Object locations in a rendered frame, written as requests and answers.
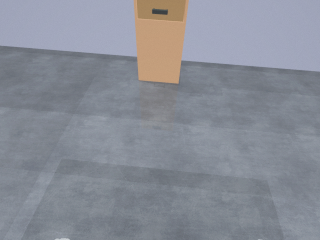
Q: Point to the handle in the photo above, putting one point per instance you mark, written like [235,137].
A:
[160,11]

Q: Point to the cabinet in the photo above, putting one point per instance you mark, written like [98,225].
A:
[159,45]

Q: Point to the drawer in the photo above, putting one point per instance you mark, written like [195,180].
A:
[175,9]

